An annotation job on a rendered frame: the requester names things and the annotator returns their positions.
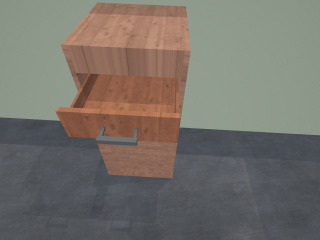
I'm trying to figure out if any cabinet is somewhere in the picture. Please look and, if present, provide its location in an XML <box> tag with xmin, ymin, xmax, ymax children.
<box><xmin>61</xmin><ymin>2</ymin><xmax>191</xmax><ymax>179</ymax></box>

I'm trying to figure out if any drawer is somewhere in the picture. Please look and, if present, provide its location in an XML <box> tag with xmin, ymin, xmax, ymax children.
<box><xmin>55</xmin><ymin>73</ymin><xmax>181</xmax><ymax>143</ymax></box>

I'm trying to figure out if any handle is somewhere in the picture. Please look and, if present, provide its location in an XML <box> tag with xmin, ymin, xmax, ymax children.
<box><xmin>96</xmin><ymin>126</ymin><xmax>138</xmax><ymax>146</ymax></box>

